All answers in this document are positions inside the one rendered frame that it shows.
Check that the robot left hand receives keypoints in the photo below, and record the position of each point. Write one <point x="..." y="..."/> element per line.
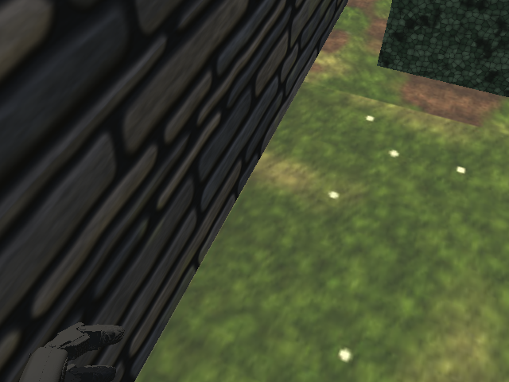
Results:
<point x="50" y="363"/>

